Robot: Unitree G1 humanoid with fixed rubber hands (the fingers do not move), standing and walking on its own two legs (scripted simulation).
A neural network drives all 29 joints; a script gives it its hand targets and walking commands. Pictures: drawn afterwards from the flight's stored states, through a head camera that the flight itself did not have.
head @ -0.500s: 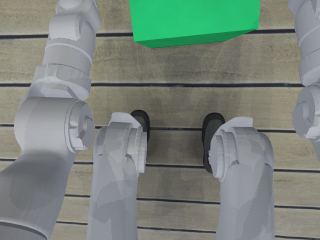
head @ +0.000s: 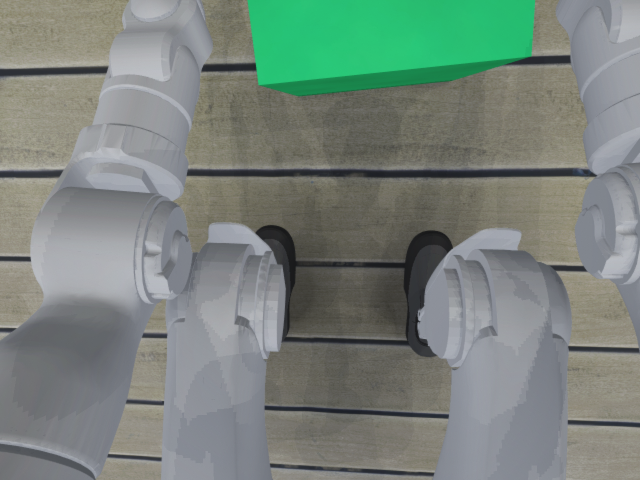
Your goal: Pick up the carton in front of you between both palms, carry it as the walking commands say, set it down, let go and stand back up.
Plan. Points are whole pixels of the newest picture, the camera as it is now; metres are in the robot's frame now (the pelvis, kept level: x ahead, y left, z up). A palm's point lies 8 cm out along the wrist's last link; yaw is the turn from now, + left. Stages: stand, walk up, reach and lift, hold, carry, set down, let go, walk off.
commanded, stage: reach and lift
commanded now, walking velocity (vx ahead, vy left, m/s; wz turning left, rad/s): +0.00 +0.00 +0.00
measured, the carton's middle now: out of the picture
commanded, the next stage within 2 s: none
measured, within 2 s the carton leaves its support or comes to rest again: leaves its support in 0.48 s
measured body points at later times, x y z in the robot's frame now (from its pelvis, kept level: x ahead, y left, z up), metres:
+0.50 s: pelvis +0.01 +0.00 -0.01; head +0.37 -0.03 +0.25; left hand +0.56 +0.13 -0.17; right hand +0.57 -0.17 -0.17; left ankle +0.11 +0.13 -0.33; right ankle +0.10 -0.12 -0.33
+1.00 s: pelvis -0.01 +0.01 +0.10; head +0.27 -0.02 +0.46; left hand +0.51 +0.13 +0.03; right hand +0.51 -0.18 +0.03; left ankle +0.11 +0.14 -0.33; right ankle +0.10 -0.13 -0.33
